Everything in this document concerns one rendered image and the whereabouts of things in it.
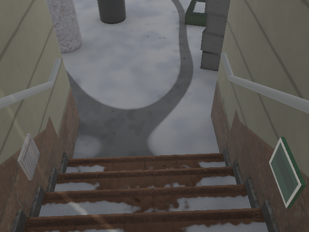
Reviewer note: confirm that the stairs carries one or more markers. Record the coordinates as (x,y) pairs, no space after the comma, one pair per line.
(165,193)

